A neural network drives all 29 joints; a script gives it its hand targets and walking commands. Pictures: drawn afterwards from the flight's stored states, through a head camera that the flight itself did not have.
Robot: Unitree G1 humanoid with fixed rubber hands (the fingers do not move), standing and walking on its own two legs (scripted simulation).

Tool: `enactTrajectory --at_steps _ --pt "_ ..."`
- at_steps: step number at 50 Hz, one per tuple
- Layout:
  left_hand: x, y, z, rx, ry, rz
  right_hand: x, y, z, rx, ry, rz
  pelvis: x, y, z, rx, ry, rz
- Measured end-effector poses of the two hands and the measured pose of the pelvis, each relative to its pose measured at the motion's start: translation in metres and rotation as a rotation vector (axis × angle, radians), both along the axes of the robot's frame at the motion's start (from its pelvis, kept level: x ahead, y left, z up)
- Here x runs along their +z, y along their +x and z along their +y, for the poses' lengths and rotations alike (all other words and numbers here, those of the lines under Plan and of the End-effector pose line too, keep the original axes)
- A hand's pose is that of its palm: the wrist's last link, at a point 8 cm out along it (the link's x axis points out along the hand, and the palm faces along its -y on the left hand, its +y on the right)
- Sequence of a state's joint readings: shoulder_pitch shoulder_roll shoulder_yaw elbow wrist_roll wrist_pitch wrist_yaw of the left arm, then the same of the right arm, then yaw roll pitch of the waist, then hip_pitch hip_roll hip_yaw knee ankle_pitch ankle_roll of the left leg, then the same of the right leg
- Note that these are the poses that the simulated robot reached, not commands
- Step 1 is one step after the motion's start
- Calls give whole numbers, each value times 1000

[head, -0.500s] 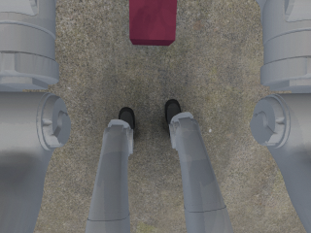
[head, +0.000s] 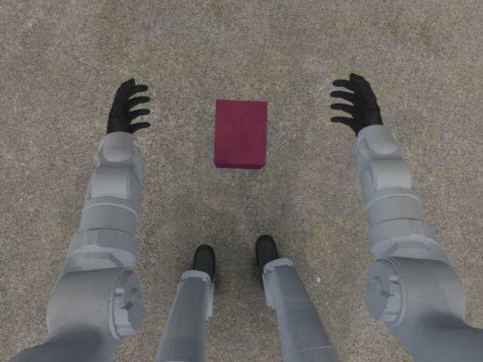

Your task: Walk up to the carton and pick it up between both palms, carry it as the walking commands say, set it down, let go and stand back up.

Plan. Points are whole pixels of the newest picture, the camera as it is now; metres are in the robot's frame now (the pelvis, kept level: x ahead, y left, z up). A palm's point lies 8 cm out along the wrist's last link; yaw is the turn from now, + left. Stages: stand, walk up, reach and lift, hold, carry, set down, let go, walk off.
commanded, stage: let go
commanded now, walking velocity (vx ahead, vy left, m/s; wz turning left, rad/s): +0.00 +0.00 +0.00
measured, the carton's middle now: (239, 137) +0.52 -0.04 -0.62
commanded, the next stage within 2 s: stand in 1.10 s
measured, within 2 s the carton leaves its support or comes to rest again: neither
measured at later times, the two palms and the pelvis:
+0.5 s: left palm (40, 286) +0.26 +0.23 -0.04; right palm (414, 267) +0.25 -0.21 -0.02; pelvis +0.04 +0.01 +0.06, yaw +0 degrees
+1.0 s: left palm out of the picture +0.19 +0.22 -0.01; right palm (450, 314) +0.20 -0.23 +0.00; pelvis +0.03 -0.01 +0.07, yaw +1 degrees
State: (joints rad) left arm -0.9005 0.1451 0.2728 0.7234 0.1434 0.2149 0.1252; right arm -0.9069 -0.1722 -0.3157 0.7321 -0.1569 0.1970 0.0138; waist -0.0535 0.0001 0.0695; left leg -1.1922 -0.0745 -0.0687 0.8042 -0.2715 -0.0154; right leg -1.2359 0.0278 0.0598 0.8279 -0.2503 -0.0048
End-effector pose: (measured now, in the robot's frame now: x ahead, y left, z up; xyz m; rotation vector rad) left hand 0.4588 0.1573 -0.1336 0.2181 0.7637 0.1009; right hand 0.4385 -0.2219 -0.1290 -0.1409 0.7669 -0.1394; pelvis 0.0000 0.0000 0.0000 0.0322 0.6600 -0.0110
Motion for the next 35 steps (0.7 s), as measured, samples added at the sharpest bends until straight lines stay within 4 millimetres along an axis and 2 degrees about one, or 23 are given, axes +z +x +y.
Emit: enactTrajectory --at_steps 3,8,12,17,21,25,31,35 --pt "8 -18 4 -8 -3 10 13 -17 -8 4 -18 4 8 14 -3 -4 -2 -4" --pt "27 -30 5 -20 -38 -22 31 -43 -13 12 -28 26 20 27 -4 -4 -8 -14" --pt "40 -51 10 -42 -50 -46 47 -67 -3 40 -11 19 28 33 -3 -2 -9 -28" --pt "50 -101 35 -18 -38 -2 68 -111 5 32 -7 17 42 35 2 19 -24 -98" --pt "72 -156 57 -13 -34 25 85 -158 13 69 14 54 50 39 7 25 -28 -205" --pt "96 -199 76 -12 -26 31 108 -193 11 64 17 24 59 38 12 21 -34 -342" --pt "122 -234 87 -23 -33 27 122 -233 4 63 21 35 65 33 16 7 -34 -537" --pt "132 -250 85 -39 -40 18 126 -249 -2 50 16 30 67 33 16 -7 -33 -644"
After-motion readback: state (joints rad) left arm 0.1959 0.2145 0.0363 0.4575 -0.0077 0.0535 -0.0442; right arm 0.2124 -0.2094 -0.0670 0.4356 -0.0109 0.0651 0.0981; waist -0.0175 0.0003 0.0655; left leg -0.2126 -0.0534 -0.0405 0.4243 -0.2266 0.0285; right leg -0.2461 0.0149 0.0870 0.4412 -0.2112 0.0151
